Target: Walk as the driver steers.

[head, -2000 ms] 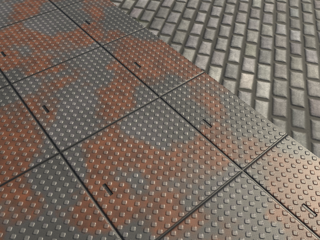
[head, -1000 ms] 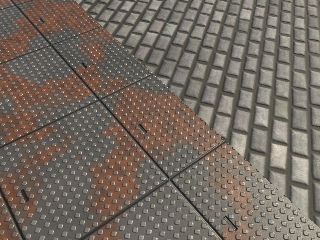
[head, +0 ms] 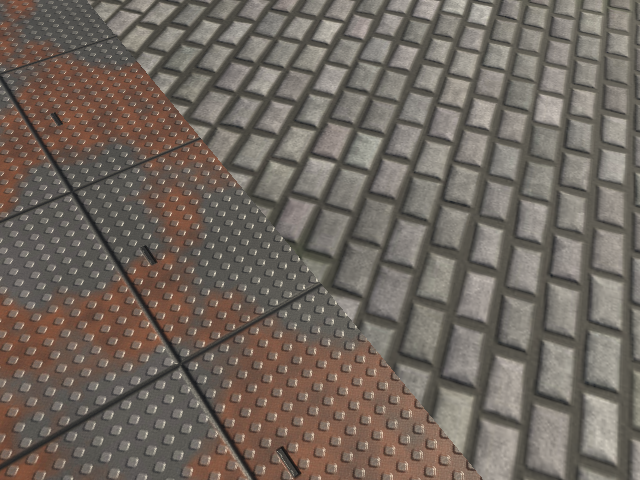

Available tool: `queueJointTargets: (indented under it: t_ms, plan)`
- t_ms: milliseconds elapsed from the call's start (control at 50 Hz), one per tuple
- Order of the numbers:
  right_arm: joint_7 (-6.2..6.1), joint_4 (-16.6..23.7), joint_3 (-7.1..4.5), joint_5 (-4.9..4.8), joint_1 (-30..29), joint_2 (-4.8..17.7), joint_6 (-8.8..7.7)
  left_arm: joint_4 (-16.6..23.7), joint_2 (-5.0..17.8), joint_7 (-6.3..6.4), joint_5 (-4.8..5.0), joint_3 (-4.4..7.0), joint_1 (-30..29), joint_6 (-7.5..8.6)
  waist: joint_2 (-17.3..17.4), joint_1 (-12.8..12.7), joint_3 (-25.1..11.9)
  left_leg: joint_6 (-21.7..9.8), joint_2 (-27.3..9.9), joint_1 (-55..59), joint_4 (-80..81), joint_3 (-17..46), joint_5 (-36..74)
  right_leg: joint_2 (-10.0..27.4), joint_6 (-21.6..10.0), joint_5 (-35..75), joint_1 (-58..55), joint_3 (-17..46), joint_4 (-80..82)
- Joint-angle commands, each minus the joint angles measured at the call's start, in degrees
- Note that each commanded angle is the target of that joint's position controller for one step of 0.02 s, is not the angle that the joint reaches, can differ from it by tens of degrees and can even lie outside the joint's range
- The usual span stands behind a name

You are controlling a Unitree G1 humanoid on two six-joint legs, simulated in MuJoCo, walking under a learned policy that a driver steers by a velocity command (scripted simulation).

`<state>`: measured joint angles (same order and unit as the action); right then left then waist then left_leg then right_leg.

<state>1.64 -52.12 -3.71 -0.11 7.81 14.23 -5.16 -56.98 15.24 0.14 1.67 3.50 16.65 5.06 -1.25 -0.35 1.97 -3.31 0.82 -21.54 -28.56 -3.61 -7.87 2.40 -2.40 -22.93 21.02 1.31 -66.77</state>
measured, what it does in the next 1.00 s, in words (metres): walks ahead, turning left: right foot, then left foot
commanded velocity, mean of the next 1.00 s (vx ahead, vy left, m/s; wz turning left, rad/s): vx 0.34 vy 0.00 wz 0.25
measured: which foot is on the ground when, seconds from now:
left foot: down 0.00-0.42, up 0.44-0.90, down 0.92-1.00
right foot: up 0.00-0.40, down 0.42-0.92, up 0.94-1.00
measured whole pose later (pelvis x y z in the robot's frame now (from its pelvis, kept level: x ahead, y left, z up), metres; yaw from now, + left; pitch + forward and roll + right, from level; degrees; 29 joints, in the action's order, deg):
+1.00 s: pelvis +0.45 -0.02 +0.00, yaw +17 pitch +2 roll -2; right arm 1.0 -44.1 -5.5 0.3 7.5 16.3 -0.4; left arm -50.4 16.7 1.8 0.3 4.4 3.5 0.5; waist -0.8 0.8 4.1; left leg -4.2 1.5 -25.2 -32.7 -0.7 -9.9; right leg 1.1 2.4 -32.9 23.0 -2.9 -62.8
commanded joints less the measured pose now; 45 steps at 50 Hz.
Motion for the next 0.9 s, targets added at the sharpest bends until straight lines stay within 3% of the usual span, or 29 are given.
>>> queueJointTargets:
  t_ms: [20, 60, 140, 220, 300, 360, 380, 400, 420, 440, 460, 480, 500, 520, 540, 560, 600, 640, 740, 840, 880, 900]
  plan:
    - [0.07, 1.40, -0.80, 0.97, 2.05, 5.24, -0.77, 3.75, 4.81, 0.58, -0.36, 1.57, -0.35, 0.16, 7.29, 0.14, -3.97, -9.17, -14.79, 12.44, 18.31, 18.95, -1.53, 6.39, -0.69, 6.37, 13.66, 2.69, 0.04]
    - [-0.14, 0.59, -0.99, 0.56, 3.36, 6.12, -1.12, 3.77, 3.30, 0.70, -0.62, 1.46, -0.29, -0.85, 6.38, -0.63, -2.71, -9.95, -14.03, 9.87, 20.64, 15.49, 1.79, 6.98, 0.21, 8.55, 13.25, 2.17, 3.81]
    - [-1.53, -0.94, -1.33, 0.33, 7.35, 8.09, -0.95, 6.34, 3.34, 0.60, -1.46, 1.66, -7.70, -0.94, 4.25, 0.64, -0.61, -9.46, -13.21, 12.52, 22.15, 11.01, 8.18, 6.81, 2.12, 20.55, 19.04, 1.65, 16.49]
    - [-2.10, -2.21, -1.23, -0.26, 10.90, 8.44, -0.61, 8.45, 1.89, -0.30, -1.05, 0.89, -15.46, -0.45, 4.52, 3.06, 1.09, -7.73, -11.36, 13.86, 22.77, 6.71, 7.79, 4.28, 2.22, 29.70, 16.46, -0.93, 29.12]
    - [-2.26, -4.39, -1.50, -0.65, 15.13, 8.88, 0.37, 10.77, 2.04, -1.53, -0.60, 0.29, -21.47, -0.03, 4.31, 4.95, 3.19, -7.69, -13.99, 21.41, 20.29, 6.65, 8.75, 2.98, 1.36, 27.65, 18.23, -1.27, 35.22]
    - [-2.58, -5.02, -2.06, -0.89, 15.16, 9.82, 1.31, 11.77, 3.58, -2.45, -0.43, 0.51, -21.33, 0.50, 5.38, 3.32, 2.59, -6.54, -16.47, 26.54, 16.07, 7.29, 15.88, 1.94, -0.69, 21.52, 16.11, -1.45, 37.76]
    - [-2.60, -4.88, -2.18, -0.96, 14.51, 10.16, 1.55, 11.42, 4.78, -2.46, -0.51, 1.02, -19.06, 0.68, 6.09, 1.77, 1.11, -5.97, -16.29, 26.55, 13.02, 7.61, 23.14, 0.59, -1.46, 19.35, 11.26, -2.24, 38.32]
    - [-2.59, -4.56, -2.15, -1.14, 13.11, 10.22, 1.83, 9.99, 6.39, -2.30, -0.70, 1.96, -13.40, 0.87, 6.48, -1.72, -2.21, -5.05, -14.80, 25.54, 6.71, 6.78, 32.31, -1.40, -2.55, 19.09, 2.64, -3.81, 39.64]
    - [-2.53, -3.93, -1.51, -0.95, 12.34, 8.75, 1.98, 6.96, 9.44, -1.82, -1.02, 3.47, -3.10, 0.98, 5.41, -6.15, -8.70, -3.40, -11.47, 19.84, -4.76, 4.98, 32.98, -0.88, -4.35, 20.92, -12.66, -3.13, 38.61]
    - [-2.50, -2.27, -0.39, 0.38, 13.31, 6.24, 1.86, 5.26, 14.23, -1.08, -1.84, 4.62, 7.41, 0.87, -2.66, -8.62, -18.38, -1.17, -6.72, 6.45, -24.06, 2.30, 12.47, 11.72, -7.84, 21.22, -31.25, 11.00, 37.00]
    - [-1.98, -2.62, 1.36, -0.62, 20.74, -0.77, 0.58, 4.23, 15.69, -1.47, -1.72, 4.61, 8.35, 0.63, -17.39, -4.30, -25.30, 1.33, 2.68, -13.62, -40.91, 5.77, -25.46, 22.74, -15.91, 9.84, -46.19, 36.88, 45.47]
    - [-1.98, -3.13, -0.41, -2.07, 15.87, 6.71, -0.29, 5.23, 9.97, -1.30, -1.51, 3.06, 5.93, 0.70, -9.77, -6.27, -20.33, 1.06, -0.22, -18.39, -46.66, 11.98, -25.96, 20.86, -13.43, 9.94, -41.28, 34.89, 48.10]
    - [-2.15, -1.66, -1.16, -2.81, 11.23, 8.75, -0.62, 6.33, 7.71, -0.92, -1.76, 2.26, 0.57, 0.90, -7.28, -5.30, -12.34, 0.91, -2.53, -20.15, -47.14, 10.62, -21.43, 19.58, -10.93, 20.82, -32.93, 24.33, 48.02]
    - [-2.72, -1.79, -1.23, -2.46, 9.83, 7.88, -0.34, 7.06, 6.20, -0.97, -2.23, 1.64, -3.77, 1.14, -2.58, -3.01, -9.10, 1.54, -5.00, -16.70, -45.05, 9.50, -17.60, 17.59, -9.71, 33.19, -24.73, 16.62, 48.46]
    - [-3.15, -2.07, -1.73, -1.74, 9.67, 7.09, 0.38, 7.08, 4.68, -1.13, -2.52, 1.31, -6.46, 1.29, -1.85, -1.20, -6.46, 2.10, -6.26, -13.74, -42.27, 9.17, -15.92, 15.73, -8.94, 41.10, -18.43, 10.30, 49.16]
    - [-3.16, -2.19, -1.91, -1.64, 11.24, 5.96, 1.44, 6.91, 3.80, -1.12, -3.14, 1.08, -7.80, 1.36, -3.57, 0.76, -6.01, 2.20, -7.34, -9.62, -40.77, 9.22, -14.60, 14.41, -8.06, 44.89, -14.05, 6.06, 49.98]
    - [-3.20, -1.50, -1.99, -1.71, 12.02, 3.75, 3.32, 6.62, 4.34, -0.57, -3.39, 1.23, -9.14, 1.29, -4.17, 2.55, -4.81, 2.78, -7.03, -8.17, -38.82, 7.55, -12.97, 13.77, -9.02, 48.68, -9.82, 0.94, 51.76]
    - [-3.20, 0.90, -2.04, -1.16, 9.48, 3.37, 4.31, 6.47, 6.28, 0.53, -3.16, 1.76, -9.87, 0.94, -3.89, 3.15, -3.56, 3.61, -7.23, -10.40, -33.16, 6.85, -8.45, 13.79, -9.62, 49.38, -8.82, -2.80, 53.42]
    - [-1.49, 4.87, -1.72, -0.57, 2.74, 3.18, 4.57, 6.63, 8.32, 2.69, -2.45, 2.28, -10.40, -1.23, -3.52, 1.17, -4.58, 3.85, -6.39, -7.21, -16.95, 2.92, 4.35, 12.53, -8.66, 45.59, -11.54, -10.21, 53.46]
    - [0.27, 8.78, -2.47, -0.45, -1.07, 5.38, 5.47, 6.55, 10.02, 2.95, -0.72, 2.97, -9.77, -3.52, -3.95, 0.53, -3.72, 1.54, -4.72, -7.39, -9.92, 0.95, -2.17, 15.40, -6.70, 43.37, -18.44, -10.27, 46.83]
    - [0.68, 8.81, -3.13, -0.48, 2.37, 6.39, 5.34, 7.26, 10.20, 3.23, 0.05, 3.19, -11.28, -4.30, -3.57, 2.86, -4.74, -0.64, -2.17, -2.36, -3.62, -1.21, -1.78, 14.45, -4.27, 47.06, -19.09, -11.37, 38.85]
    - [0.26, 7.89, -4.21, -0.17, 6.94, 8.76, 4.95, 6.90, 9.24, 3.14, -0.08, 3.02, -9.53, -4.57, -0.54, 4.68, -7.22, -2.64, -0.21, 5.68, 1.79, -0.78, 6.44, 11.25, -1.46, 45.57, -16.90, -12.96, 29.92]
